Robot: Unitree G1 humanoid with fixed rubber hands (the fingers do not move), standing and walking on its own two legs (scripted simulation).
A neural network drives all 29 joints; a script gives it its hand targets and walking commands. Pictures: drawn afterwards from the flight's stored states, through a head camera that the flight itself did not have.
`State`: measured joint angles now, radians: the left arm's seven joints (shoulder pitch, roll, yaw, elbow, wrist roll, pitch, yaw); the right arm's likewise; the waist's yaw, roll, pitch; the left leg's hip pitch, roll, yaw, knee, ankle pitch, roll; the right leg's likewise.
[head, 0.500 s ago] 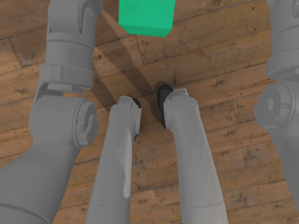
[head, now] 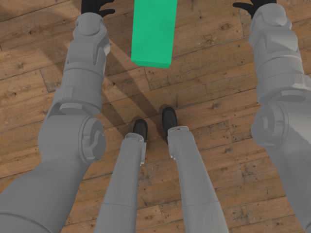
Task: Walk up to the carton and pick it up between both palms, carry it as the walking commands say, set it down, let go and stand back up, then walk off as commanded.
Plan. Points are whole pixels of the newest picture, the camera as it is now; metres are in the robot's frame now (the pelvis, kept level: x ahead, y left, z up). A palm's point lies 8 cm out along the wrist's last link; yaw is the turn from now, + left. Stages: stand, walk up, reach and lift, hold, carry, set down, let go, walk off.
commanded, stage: let go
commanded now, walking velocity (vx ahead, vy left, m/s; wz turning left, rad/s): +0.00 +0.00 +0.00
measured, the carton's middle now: (155, 30) +0.60 -0.01 -0.55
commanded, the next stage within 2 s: stand in 1.30 s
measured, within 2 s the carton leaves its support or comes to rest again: neither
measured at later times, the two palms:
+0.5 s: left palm (48, 78) +0.41 +0.18 -0.07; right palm (290, 80) +0.38 -0.24 -0.06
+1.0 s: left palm out of the picture +0.28 +0.30 +0.01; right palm (281, 162) +0.27 -0.17 +0.02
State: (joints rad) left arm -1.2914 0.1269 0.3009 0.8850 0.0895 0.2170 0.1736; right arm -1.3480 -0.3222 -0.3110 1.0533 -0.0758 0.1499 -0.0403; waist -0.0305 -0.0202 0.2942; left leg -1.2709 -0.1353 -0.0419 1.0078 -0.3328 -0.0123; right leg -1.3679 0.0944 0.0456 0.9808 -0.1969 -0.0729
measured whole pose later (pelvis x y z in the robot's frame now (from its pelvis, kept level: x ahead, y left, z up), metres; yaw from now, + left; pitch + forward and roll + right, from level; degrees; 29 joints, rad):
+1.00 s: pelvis +0.11 +0.07 +0.09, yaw -1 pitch -1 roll -3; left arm 0.20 0.19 0.07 0.46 0.04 0.10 -0.05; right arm 0.19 -0.22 -0.07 0.47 -0.02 0.08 0.08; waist -0.01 0.03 0.11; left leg -0.14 -0.12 -0.08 0.50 -0.34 0.11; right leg -0.20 0.07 0.05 0.44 -0.23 0.00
